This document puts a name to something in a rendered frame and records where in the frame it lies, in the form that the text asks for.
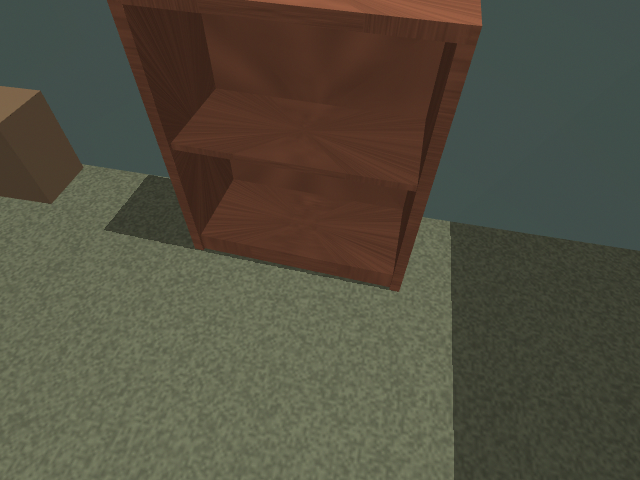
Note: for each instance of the bookshelf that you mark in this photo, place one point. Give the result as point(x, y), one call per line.
point(306, 133)

